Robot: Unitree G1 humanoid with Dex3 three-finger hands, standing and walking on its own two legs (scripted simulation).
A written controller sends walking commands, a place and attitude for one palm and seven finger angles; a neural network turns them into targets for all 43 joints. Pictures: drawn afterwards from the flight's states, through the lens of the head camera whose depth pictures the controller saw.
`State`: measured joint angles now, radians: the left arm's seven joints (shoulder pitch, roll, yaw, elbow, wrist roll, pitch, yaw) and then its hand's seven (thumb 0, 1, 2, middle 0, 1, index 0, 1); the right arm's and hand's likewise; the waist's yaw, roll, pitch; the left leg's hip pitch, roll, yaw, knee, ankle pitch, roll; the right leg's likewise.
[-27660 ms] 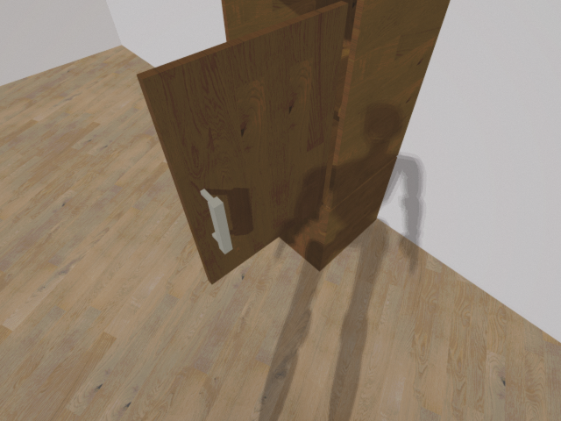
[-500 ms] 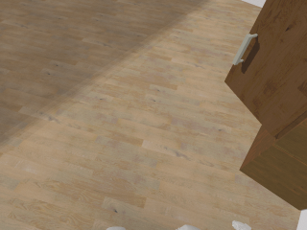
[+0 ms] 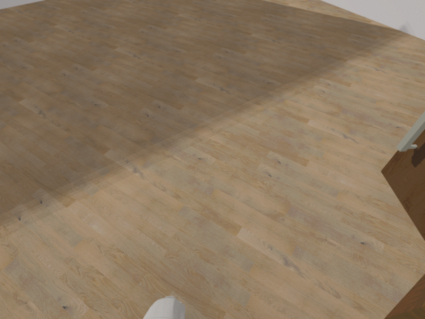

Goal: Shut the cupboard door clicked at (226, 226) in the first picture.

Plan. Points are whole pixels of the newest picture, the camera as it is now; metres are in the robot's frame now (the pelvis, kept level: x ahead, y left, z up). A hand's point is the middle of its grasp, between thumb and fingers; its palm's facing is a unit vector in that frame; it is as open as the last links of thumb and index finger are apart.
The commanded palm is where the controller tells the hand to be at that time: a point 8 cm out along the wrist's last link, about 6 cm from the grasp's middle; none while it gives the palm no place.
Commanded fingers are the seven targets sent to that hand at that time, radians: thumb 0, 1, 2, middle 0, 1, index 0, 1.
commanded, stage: walk to a spot facing it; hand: left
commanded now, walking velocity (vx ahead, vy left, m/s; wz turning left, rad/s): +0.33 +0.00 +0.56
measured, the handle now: (421, 131) +0.67 -0.62 -0.09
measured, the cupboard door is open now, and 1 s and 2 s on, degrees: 61 61 61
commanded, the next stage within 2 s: turn to face it in 0.88 s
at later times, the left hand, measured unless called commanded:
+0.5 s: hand (97, 290) +0.21 +0.28 -0.17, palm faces +0.23 -0.95 -0.22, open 7.4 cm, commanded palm none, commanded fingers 0.00 0.90 0.90 -0.20 -0.30 -0.20 -0.30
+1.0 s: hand (129, 247) +0.31 +0.23 -0.17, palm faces +0.44 -0.87 -0.21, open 7.2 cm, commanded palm none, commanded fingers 0.00 0.90 0.90 -0.20 -0.30 -0.20 -0.30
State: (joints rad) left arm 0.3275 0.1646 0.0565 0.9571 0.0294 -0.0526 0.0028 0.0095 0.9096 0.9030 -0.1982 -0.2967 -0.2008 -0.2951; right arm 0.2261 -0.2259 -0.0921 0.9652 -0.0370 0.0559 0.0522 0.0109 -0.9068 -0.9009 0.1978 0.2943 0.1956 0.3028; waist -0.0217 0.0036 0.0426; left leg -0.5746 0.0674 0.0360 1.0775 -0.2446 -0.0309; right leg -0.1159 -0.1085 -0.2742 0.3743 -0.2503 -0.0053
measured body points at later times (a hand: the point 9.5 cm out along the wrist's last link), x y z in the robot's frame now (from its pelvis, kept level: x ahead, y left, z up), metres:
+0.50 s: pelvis +0.17 +0.06 -0.01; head +0.20 +0.07 +0.44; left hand +0.19 +0.33 -0.15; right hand +0.26 -0.17 -0.16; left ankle +0.13 +0.15 -0.75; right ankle +0.27 -0.07 -0.70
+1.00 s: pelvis +0.37 +0.05 +0.00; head +0.40 +0.07 +0.44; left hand +0.29 +0.28 -0.16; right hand +0.51 -0.14 -0.16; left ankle +0.40 +0.21 -0.69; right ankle +0.36 -0.04 -0.75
